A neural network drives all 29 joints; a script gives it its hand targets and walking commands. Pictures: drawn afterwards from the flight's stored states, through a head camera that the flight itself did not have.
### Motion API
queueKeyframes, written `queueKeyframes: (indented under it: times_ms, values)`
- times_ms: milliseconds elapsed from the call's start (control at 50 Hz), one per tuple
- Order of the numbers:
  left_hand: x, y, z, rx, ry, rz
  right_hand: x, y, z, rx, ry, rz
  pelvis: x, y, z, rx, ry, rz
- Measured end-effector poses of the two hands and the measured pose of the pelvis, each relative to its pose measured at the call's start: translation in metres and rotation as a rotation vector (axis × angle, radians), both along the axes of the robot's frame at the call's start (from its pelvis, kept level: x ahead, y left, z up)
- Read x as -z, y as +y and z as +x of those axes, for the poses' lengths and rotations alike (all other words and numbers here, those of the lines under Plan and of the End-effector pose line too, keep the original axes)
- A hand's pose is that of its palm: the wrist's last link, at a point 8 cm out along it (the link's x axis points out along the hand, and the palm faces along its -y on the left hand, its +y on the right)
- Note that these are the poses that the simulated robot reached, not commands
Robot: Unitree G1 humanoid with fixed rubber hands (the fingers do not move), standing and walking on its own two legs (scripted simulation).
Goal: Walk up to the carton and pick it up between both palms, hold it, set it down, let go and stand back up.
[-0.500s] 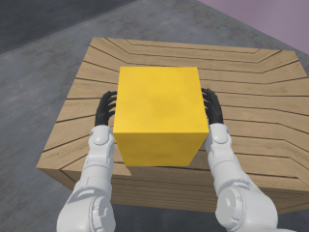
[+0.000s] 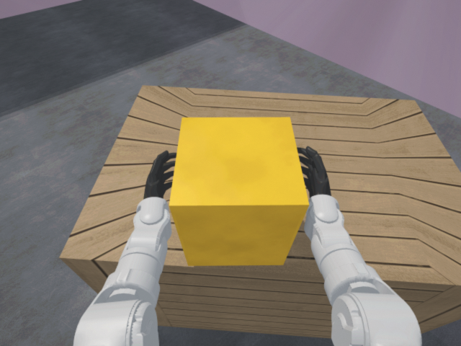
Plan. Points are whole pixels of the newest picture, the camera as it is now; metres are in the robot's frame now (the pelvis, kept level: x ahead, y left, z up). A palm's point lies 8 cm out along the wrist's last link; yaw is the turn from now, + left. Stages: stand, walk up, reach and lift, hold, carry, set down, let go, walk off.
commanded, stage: reach and lift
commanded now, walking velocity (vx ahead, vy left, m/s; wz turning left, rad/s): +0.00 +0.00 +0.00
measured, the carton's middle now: (235, 196) +0.41 +0.03 +0.01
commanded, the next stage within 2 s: none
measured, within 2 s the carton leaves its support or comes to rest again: neither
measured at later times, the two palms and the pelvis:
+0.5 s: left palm (152, 181) +0.36 +0.17 +0.10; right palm (326, 183) +0.37 -0.13 +0.11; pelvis +0.00 +0.01 +0.00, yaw +0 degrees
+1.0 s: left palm (138, 168) +0.35 +0.18 +0.14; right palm (329, 171) +0.36 -0.12 +0.15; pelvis -0.01 +0.00 +0.00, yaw +2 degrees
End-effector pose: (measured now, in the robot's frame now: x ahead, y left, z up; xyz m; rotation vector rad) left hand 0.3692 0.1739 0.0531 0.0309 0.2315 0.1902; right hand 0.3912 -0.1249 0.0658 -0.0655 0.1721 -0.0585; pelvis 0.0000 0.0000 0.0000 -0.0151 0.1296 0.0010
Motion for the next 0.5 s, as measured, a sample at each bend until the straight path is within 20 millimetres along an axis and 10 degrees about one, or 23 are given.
queueKeyframes:
  times_ms: [280,500]
  values:
    - [-0.052,0.009,0.007,0.010,-0.027,-0.049,-0.058,0.008,0.001,0.020,-0.019,-0.001,-0.002,0.004,-0.011,0.019,-0.111,0.014]
    - [-0.043,-0.001,-0.004,0.045,0.011,0.011,-0.040,-0.002,-0.017,0.042,0.012,0.009,-0.002,0.009,-0.003,0.003,-0.183,0.003]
